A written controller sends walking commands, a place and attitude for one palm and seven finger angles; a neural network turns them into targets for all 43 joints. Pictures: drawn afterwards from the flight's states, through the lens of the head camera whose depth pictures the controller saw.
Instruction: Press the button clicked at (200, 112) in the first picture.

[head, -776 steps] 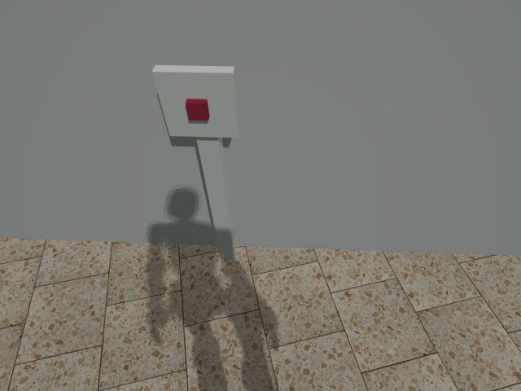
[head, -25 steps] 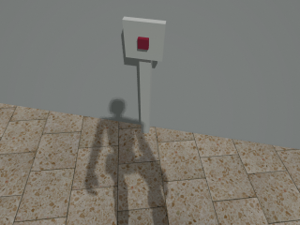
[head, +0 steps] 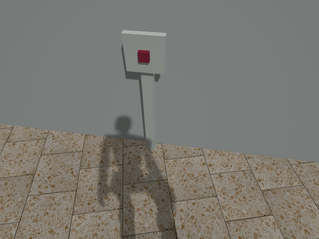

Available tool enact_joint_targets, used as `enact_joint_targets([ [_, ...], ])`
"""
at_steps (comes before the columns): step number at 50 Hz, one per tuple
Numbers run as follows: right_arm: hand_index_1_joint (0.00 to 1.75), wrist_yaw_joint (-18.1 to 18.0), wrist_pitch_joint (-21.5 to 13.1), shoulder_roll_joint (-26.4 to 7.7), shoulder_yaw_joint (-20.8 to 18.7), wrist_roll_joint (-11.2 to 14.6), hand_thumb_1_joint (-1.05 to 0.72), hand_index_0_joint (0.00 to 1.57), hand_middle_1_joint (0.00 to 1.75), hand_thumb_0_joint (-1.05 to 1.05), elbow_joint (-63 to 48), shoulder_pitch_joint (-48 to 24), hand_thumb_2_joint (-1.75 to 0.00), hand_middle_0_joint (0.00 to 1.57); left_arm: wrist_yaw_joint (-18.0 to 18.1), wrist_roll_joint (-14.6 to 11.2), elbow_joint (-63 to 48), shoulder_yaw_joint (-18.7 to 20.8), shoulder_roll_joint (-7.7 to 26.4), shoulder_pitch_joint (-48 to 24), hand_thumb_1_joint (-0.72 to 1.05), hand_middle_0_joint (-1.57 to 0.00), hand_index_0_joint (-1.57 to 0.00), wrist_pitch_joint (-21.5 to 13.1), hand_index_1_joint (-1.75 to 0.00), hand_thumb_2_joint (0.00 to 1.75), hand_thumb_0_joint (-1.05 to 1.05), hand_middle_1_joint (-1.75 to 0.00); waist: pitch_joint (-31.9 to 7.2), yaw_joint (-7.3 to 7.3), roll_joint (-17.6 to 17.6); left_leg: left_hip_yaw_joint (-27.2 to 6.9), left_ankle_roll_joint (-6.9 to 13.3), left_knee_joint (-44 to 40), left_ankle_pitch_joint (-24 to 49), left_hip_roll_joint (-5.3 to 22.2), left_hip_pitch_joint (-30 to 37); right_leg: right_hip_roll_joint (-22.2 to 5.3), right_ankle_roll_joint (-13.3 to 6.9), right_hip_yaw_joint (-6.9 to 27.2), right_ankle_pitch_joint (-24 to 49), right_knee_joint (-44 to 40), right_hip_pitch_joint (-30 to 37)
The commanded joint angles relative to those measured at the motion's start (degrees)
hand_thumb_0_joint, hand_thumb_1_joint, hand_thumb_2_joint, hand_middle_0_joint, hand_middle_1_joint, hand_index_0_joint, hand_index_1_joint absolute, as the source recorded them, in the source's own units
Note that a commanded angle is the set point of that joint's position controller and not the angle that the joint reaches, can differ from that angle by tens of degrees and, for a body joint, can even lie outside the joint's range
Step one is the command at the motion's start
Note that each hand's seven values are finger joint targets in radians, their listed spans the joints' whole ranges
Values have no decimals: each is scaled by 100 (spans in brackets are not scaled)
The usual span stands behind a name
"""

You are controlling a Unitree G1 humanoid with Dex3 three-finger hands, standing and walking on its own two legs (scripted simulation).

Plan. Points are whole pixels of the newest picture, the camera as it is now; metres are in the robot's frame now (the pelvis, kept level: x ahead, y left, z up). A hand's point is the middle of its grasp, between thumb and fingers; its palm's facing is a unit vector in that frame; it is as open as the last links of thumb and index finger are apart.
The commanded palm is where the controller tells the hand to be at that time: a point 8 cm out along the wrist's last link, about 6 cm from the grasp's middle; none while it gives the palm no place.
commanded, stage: let the arm hang, fingers relaxed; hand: left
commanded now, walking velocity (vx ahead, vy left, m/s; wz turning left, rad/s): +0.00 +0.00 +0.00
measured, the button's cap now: (144, 56) +0.81 +0.10 +0.03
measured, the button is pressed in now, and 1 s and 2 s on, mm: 0 0 0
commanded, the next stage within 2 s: stand and wait in 0.08 s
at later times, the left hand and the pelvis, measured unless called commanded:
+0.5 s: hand out of the picture +0.01 +0.16 -0.17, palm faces +0.03 -0.98 -0.20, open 7.4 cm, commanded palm none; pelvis +0.01 -0.01 +0.00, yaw +0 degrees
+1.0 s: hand out of the picture +0.03 +0.17 -0.17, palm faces +0.02 -0.98 -0.22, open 7.4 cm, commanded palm none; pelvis +0.02 -0.01 +0.00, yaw +0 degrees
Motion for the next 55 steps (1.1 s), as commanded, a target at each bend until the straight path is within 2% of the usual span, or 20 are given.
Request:
enact_joint_targets([
  [1,30,-8,-52,-449,-96,-18,-90,20,30,0,-137,329,-90,20,55,-28,-90,144,669,454,90,-20,-20,-55,-30,90,0,-30,329,74,20,-353,123,-388,440,433,80,-493,-230,432,165,-709,-375],
  [8,30,-25,-71,-496,-103,-13,-90,20,30,0,-113,304,-90,20,55,-39,-83,148,673,429,90,-20,-20,-76,-30,90,0,-30,64,62,82,-355,124,-336,699,475,274,-496,-239,435,485,-669,-208],
  [13,30,-43,-84,-525,-97,-4,-90,20,30,0,-101,294,-90,20,59,-39,-61,153,672,446,90,-20,-20,-84,-30,90,0,-30,28,63,-22,-332,120,-321,897,507,349,-500,-224,389,760,-653,-114],
  [15,30,-42,-74,-526,-96,4,-90,20,30,0,-95,275,-90,20,63,-35,-55,152,685,435,90,-20,-20,-81,-30,90,0,-30,159,54,-46,-321,116,-335,879,513,327,-501,-221,389,740,-695,-178],
  [20,30,-42,-55,-529,-92,0,-90,20,30,0,-75,244,-90,20,66,-38,-43,139,678,436,90,-20,-20,-80,-30,90,0,-30,198,44,-3,-321,103,-341,733,501,345,-496,-231,426,566,-785,-201],
  [37,30,-49,-90,-655,-100,-3,-90,20,30,0,-80,127,-90,20,52,-39,-64,150,784,335,90,-20,-20,-116,-30,90,0,-30,77,59,-1,-281,79,-388,919,533,460,-510,-227,446,998,-798,-11],
  [49,30,-51,-108,-805,-122,8,-90,20,30,0,-102,34,-90,20,45,-36,-109,179,910,222,90,-20,-20,-126,-30,90,0,-30,70,77,-56,-301,92,-434,1002,557,526,-491,-230,440,1064,-813,42],
  [50,30,-48,-109,-770,-114,3,-90,20,30,0,-95,31,-90,20,43,-38,-102,170,890,196,90,-20,-20,-117,-30,90,0,-30,125,70,46,-304,92,-465,964,558,487,-506,-230,447,985,-828,22],
  [55,30,-47,-113,-822,-116,1,-90,20,30,0,-94,1,-90,20,36,-35,-111,176,926,157,90,-20,-20,-121,-30,90,0,-30,101,65,57,-325,98,-485,971,565,521,-497,-233,467,967,-839,40],
])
